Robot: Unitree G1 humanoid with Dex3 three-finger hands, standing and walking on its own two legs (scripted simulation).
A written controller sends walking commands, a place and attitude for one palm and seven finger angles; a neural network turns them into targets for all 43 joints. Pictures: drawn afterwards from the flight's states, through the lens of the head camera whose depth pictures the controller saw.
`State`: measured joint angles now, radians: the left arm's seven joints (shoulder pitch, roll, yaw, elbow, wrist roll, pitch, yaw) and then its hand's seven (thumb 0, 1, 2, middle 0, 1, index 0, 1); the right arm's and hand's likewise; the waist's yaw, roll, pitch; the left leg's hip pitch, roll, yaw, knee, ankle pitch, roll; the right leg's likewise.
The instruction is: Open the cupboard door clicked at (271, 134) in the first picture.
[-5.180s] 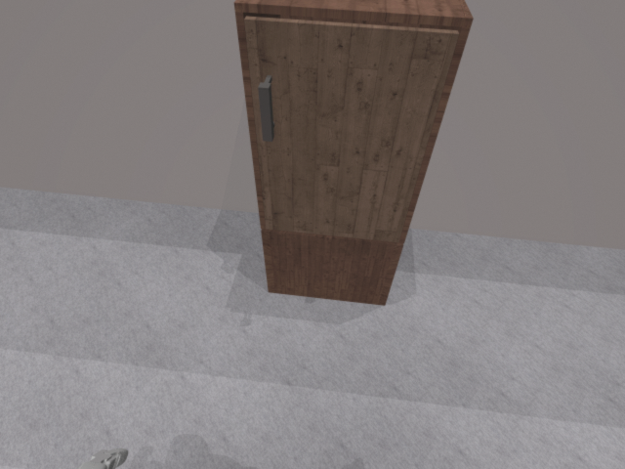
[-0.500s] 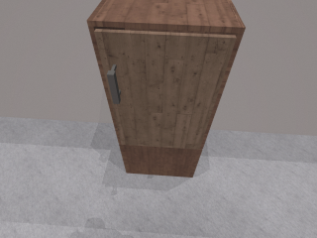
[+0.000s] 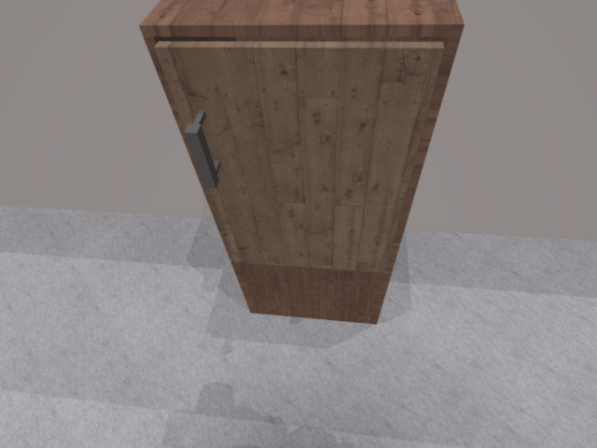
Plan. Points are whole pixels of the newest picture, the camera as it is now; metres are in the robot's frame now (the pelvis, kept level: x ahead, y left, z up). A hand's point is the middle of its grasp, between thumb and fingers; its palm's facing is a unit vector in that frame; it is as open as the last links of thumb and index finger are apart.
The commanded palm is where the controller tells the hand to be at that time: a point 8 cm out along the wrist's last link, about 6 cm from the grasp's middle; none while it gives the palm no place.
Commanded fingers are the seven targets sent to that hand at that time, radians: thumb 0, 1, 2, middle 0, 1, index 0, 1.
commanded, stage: come to a stop and stand still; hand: left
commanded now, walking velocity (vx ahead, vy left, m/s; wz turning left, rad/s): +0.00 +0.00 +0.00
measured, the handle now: (206, 150) +0.56 +0.21 +0.06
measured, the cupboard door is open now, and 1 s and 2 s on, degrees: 0 0 0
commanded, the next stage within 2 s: look again from close up in 0.50 s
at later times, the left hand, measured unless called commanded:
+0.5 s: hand out of the picture -0.03 +0.18 -0.16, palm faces +0.06 -0.99 -0.16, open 7.3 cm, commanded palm none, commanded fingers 0.00 0.90 0.90 -0.20 -0.30 -0.20 -0.30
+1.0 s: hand out of the picture -0.01 +0.20 -0.16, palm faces +0.04 -0.98 -0.21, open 7.3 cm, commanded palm none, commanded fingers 0.00 0.90 0.90 -0.20 -0.30 -0.20 -0.30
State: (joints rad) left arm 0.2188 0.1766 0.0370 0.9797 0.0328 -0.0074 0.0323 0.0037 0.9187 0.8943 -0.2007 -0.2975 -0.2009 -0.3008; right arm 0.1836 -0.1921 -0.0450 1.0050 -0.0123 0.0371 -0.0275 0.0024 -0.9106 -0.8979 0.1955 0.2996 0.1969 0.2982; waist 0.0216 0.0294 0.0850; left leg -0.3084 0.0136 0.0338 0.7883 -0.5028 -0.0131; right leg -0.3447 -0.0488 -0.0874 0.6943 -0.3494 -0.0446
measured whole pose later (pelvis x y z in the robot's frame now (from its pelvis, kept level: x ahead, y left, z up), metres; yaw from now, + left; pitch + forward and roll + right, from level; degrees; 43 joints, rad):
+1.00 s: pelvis -0.03 +0.03 +0.01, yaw +0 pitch -2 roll +1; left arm 0.29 0.15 0.00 1.09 0.02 -0.01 0.04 0.01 0.93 0.89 -0.20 -0.30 -0.20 -0.30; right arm 0.33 -0.15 0.02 1.07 -0.01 -0.03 -0.03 0.01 -0.92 -0.90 0.20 0.30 0.20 0.30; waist 0.00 0.01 0.00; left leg -0.15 -0.03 0.07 0.46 -0.28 0.04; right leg -0.25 -0.05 -0.09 0.50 -0.21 -0.01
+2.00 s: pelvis -0.04 +0.02 +0.02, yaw +1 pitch -2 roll +1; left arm 0.32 0.12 0.00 1.10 0.01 -0.01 0.03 0.01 0.92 0.89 -0.20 -0.30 -0.20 -0.30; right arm 0.35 -0.12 0.02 1.11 -0.01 -0.02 -0.02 0.00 -0.91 -0.90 0.19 0.30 0.20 0.30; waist 0.00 -0.01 0.02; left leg -0.17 -0.02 0.06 0.45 -0.24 0.02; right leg -0.26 -0.04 -0.11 0.46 -0.16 -0.02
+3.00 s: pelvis -0.02 +0.02 +0.01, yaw +0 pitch -1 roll +0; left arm 0.39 0.10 0.03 1.08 0.02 0.00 0.02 0.00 0.91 0.89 -0.20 -0.30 -0.20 -0.30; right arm 0.39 -0.11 0.00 1.11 -0.02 0.00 -0.02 0.00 -0.91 -0.90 0.19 0.30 0.20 0.30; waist 0.01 -0.01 -0.01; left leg -0.20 0.00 0.07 0.55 -0.36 0.03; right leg -0.27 -0.02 -0.09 0.51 -0.22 -0.03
